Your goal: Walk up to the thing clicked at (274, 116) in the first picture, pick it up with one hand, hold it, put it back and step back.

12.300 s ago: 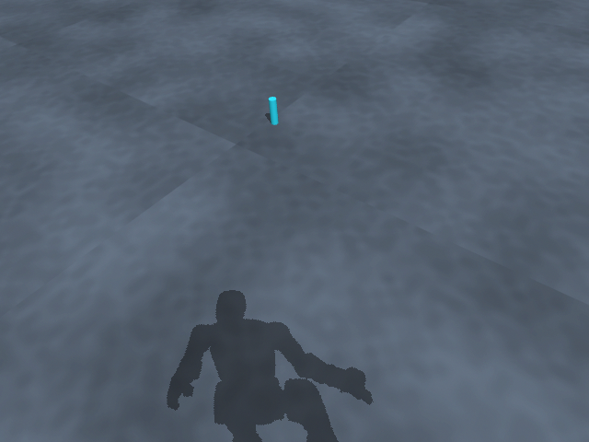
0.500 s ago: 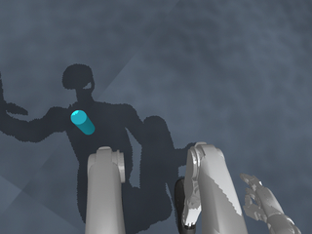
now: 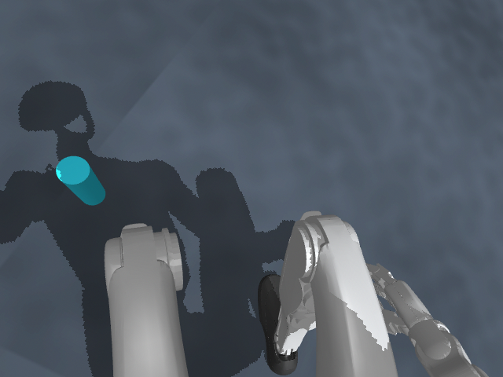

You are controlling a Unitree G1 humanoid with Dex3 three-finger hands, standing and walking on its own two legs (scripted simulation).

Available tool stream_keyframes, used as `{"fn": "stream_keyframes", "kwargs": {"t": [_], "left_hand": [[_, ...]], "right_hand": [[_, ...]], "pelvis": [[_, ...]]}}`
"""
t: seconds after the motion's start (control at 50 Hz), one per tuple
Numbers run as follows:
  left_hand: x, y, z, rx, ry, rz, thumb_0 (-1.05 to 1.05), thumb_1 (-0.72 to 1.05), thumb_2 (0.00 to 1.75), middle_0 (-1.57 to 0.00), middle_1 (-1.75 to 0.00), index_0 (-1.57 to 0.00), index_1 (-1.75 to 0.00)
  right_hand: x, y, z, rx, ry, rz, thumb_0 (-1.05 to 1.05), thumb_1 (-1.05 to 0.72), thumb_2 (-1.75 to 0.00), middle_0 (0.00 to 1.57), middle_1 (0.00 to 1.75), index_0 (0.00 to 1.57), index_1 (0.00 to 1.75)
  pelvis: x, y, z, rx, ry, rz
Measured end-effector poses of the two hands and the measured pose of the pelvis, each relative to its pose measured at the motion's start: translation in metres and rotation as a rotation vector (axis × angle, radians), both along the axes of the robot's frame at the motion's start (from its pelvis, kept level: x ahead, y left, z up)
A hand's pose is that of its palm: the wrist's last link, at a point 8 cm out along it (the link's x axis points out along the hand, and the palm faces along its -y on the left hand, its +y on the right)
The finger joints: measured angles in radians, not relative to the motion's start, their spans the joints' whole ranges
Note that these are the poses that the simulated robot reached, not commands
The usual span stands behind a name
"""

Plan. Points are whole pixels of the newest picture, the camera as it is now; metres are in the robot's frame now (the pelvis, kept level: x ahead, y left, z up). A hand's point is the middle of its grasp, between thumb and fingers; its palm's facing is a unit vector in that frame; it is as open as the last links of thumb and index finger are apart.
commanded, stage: approach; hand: left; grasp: from the side
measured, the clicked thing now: (84, 183) +0.43 +0.27 -0.24
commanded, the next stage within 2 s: close in in 0.12 s
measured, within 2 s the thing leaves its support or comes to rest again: neither
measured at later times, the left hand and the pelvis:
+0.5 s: hand (57, 203) +0.38 +0.30 -0.20, palm faces +0.20 -0.98 +0.04, open 17.6 cm; pelvis -0.01 +0.01 -0.04, yaw -5 degrees
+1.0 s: hand (85, 199) +0.39 +0.26 -0.21, palm faces +0.22 -0.97 +0.02, open 17.3 cm; pelvis -0.02 +0.02 -0.05, yaw -6 degrees
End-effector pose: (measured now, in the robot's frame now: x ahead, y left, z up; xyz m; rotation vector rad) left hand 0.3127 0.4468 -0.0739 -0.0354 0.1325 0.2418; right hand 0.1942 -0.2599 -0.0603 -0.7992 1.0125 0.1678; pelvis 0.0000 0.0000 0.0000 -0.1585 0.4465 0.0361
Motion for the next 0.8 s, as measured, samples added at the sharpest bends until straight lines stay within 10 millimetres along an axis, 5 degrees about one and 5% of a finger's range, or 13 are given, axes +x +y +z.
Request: {"fn": "stream_keyframes", "kwargs": {"t": [0.16, 0.38, 0.8], "left_hand": [[0.017, -0.031, -0.061, -0.002, 0.008, -0.056, -0.02, -0.56, 0.05, -0.08, -0.1, -0.05, -0.12], [0.032, -0.086, -0.116, -0.035, 0.008, -0.083, -0.02, -0.6, 0.03, -0.07, -0.1, -0.06, -0.11], [0.04, -0.126, -0.131, 0.002, -0.058, -0.05, -0.02, -0.59, 0.03, -0.06, -0.07, -0.06, -0.07]], "right_hand": [[-0.008, 0.004, -0.007, -0.078, 0.057, 0.052, 0.0, -0.91, -0.9, 0.2, 0.3, 0.2, 0.3], [-0.023, 0.013, -0.008, -0.139, 0.13, 0.122, 0.0, -0.92, -0.9, 0.21, 0.3, 0.2, 0.3], [-0.046, 0.022, 0.001, -0.21, 0.215, 0.183, 0.0, -0.92, -0.9, 0.21, 0.3, 0.2, 0.3]], "pelvis": [[-0.003, 0.005, -0.022, -0.032, -0.075, -0.018], [-0.007, 0.011, -0.037, -0.079, -0.159, -0.039], [-0.017, 0.019, -0.044, -0.13, -0.244, -0.052]]}}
